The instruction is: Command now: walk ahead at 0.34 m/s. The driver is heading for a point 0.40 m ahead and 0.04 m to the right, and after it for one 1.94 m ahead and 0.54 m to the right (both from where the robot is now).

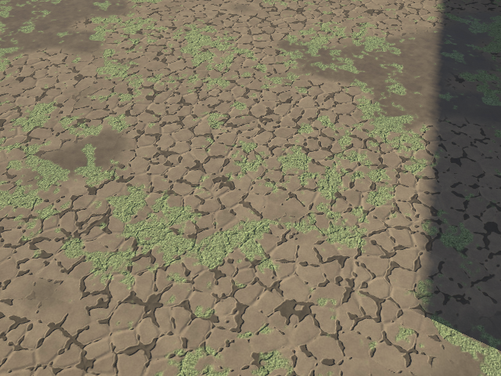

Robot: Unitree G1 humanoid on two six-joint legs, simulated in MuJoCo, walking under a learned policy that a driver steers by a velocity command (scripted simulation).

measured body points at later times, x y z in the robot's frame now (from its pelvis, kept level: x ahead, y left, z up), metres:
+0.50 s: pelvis -0.02 +0.02 -0.01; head -0.03 +0.02 +0.44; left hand +0.19 +0.21 -0.08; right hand +0.19 -0.18 -0.08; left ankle +0.00 +0.10 -0.74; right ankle -0.04 -0.09 -0.74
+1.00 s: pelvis -0.01 +0.02 -0.01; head -0.02 +0.02 +0.44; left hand +0.20 +0.22 -0.09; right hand +0.20 -0.18 -0.08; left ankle +0.00 +0.10 -0.74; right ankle -0.04 -0.09 -0.74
